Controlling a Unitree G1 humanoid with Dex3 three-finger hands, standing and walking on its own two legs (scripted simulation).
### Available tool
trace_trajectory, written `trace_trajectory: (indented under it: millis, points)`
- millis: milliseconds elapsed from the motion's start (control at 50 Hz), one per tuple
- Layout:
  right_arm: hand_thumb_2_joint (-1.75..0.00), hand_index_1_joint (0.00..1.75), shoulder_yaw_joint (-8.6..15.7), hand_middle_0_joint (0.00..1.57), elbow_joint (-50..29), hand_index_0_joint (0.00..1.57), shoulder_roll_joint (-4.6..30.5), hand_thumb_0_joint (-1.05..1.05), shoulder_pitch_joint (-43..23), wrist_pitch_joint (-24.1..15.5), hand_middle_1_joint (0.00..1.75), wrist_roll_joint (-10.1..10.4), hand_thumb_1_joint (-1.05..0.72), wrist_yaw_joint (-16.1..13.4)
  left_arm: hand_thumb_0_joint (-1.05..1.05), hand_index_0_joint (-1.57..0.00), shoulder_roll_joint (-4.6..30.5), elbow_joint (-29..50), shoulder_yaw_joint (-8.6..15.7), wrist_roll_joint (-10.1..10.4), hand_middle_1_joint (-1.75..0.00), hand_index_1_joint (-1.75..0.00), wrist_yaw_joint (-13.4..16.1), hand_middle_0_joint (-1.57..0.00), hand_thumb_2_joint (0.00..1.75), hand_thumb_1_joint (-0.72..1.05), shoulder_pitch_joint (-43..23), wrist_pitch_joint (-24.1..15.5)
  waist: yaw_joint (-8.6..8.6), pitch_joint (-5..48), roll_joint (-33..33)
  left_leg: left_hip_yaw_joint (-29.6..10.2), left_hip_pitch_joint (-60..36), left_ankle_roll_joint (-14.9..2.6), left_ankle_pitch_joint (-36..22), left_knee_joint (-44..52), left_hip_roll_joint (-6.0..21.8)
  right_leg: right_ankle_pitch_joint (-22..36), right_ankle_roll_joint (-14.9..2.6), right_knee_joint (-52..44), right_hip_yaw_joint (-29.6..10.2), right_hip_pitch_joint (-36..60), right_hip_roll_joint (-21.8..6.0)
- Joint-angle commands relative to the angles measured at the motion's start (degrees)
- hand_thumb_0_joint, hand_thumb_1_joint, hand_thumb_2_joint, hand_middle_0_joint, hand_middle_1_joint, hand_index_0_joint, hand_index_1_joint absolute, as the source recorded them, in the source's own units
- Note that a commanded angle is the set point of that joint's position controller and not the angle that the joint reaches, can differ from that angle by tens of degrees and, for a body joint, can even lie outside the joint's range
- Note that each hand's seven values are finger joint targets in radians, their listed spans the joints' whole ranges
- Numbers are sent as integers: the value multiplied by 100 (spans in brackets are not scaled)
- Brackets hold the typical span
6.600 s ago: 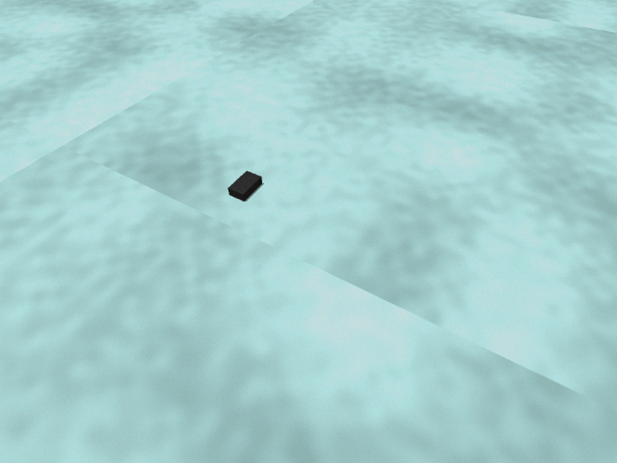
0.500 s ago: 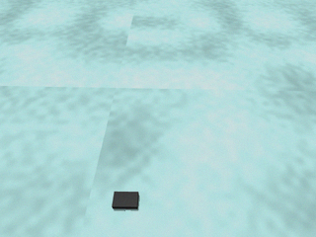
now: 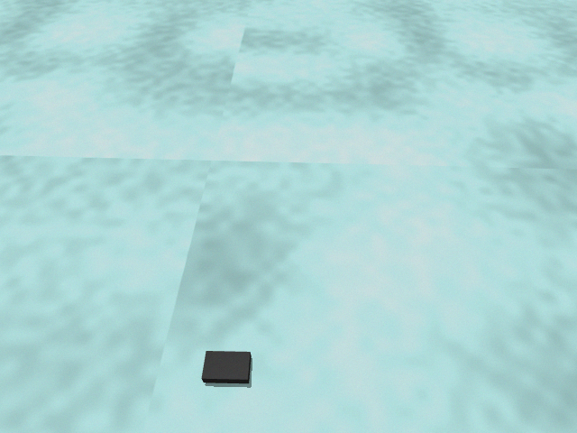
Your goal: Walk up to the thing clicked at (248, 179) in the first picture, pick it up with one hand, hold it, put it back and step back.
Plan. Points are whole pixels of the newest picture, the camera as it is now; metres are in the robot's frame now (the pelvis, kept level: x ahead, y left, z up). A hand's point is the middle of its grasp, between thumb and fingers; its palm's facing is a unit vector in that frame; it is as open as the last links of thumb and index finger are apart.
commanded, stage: stand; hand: left
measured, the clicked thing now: (227, 367) +0.46 +0.20 -0.76
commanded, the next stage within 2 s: none
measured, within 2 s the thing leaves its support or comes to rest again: neither
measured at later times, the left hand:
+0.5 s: hand out of the picture +0.08 +0.25 -0.15, palm faces -0.02 -0.94 -0.35, open 7.4 cm
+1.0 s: hand out of the picture +0.08 +0.25 -0.16, palm faces -0.03 -0.94 -0.34, open 7.4 cm
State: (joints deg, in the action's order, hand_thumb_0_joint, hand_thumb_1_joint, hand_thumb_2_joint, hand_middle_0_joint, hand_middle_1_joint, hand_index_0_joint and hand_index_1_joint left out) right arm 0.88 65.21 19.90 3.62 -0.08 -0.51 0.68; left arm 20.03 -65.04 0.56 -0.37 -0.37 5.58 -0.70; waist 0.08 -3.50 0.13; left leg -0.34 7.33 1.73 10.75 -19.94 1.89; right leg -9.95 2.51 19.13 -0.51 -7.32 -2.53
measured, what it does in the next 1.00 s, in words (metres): stands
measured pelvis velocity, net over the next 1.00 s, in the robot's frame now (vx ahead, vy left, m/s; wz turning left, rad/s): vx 0.01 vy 0.00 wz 0.00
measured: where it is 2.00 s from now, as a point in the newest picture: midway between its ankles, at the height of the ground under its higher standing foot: outside the picture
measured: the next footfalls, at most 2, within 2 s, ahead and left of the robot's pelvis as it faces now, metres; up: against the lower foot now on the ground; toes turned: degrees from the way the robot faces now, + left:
none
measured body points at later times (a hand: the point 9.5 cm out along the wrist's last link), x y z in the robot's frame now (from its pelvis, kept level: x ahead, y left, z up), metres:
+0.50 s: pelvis +0.00 -0.01 +0.00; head +0.02 -0.01 +0.45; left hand +0.08 +0.30 -0.13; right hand +0.08 -0.31 -0.13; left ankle +0.00 +0.14 -0.75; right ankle +0.01 -0.15 -0.75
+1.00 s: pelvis +0.01 +0.00 +0.00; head +0.03 +0.00 +0.45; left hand +0.08 +0.30 -0.14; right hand +0.08 -0.31 -0.13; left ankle +0.00 +0.14 -0.75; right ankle +0.01 -0.15 -0.75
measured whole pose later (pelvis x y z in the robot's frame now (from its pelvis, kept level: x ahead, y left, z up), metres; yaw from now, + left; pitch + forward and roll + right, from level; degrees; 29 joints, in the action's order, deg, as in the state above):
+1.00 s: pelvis +0.01 +0.00 +0.00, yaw +0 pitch -2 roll +0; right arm 0.3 64.9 20.2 5.6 0.0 -0.5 0.5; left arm 20.3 -64.5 0.2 -0.3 -0.4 6.2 -0.4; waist 0.0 -3.6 0.2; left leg -0.2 6.6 2.2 11.3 -19.4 2.5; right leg -10.6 2.0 18.9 -0.5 -6.8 -2.0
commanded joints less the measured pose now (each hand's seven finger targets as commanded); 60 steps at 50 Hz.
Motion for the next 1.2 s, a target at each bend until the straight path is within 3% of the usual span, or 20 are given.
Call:
trace_trajectory:
  millis: [0,100,360,440,620,820,900,1000,1140,1180]
  points:
    - [-90,30,226,20,-372,20,1204,0,-219,-133,30,3,-90,-61,0,-20,1271,371,230,-26,-30,-30,78,-20,90,90,-247,-114,-39,626,-17,-384,-163,-199,-943,297,543,884,-241,-231,-336,157,-514]
    - [-90,30,205,20,-358,20,1215,0,-173,-120,30,9,-90,-68,0,-20,1272,365,229,-11,-30,-30,71,-20,90,90,-269,-97,-44,503,-34,-397,-53,-171,-705,367,530,637,-248,-267,-343,167,-492]
    - [-90,30,201,20,-351,20,1261,0,-114,-136,30,9,-90,-77,0,-20,1271,377,209,-11,-30,-30,71,-20,90,90,-199,-95,-27,619,-24,-367,-228,-184,-1064,321,565,968,-271,-229,-307,214,-502]
    - [-90,30,187,20,-355,20,1249,0,-138,-118,30,15,-90,-80,0,-20,1278,365,213,-13,-30,-30,67,-20,90,90,-216,-79,-9,416,24,-381,-111,-172,-620,394,536,599,-266,-299,-325,90,-477]
    - [-90,30,191,20,-378,20,1233,0,-87,-117,30,4,-90,-73,0,-20,1283,388,201,-17,-30,-30,68,-20,90,90,-198,-90,-31,565,3,-371,-246,-188,-801,335,568,749,-287,-263,-330,93,-493]
    - [-90,30,183,20,-362,20,1259,0,-40,-95,30,7,-90,-64,0,-20,1293,383,190,-16,-30,-30,64,-20,90,90,-152,-95,-17,418,-30,-359,-125,-194,-485,359,531,491,-274,-351,-366,38,-478]
    - [-90,30,189,20,-380,20,1255,0,-15,-111,30,1,-90,-76,0,-20,1298,405,198,-13,-30,-30,72,-20,90,90,-160,-93,-32,580,-54,-335,-216,-188,-944,309,556,966,-299,-232,-342,151,-495]
    - [-90,30,168,20,-383,20,1249,0,-22,-127,30,17,-90,-89,0,-20,1278,380,192,0,-30,-30,64,-20,90,90,-101,-72,14,534,-96,-360,-203,-183,-949,366,576,839,-300,-182,-323,179,-479]
    - [-90,30,195,20,-404,20,1284,0,25,-134,30,13,-90,-101,0,-20,1258,422,171,-13,-30,-30,77,-20,90,90,-106,-85,-16,711,-13,-321,-402,-200,-1455,227,614,1313,-297,-110,-273,244,-501]
    - [-90,30,190,20,-408,20,1265,0,61,-118,30,6,-90,-101,0,-20,1260,428,174,-13,-30,-30,85,-20,90,90,-121,-82,-27,593,27,-300,-278,-199,-1256,260,576,1226,-283,-175,-299,236,-510]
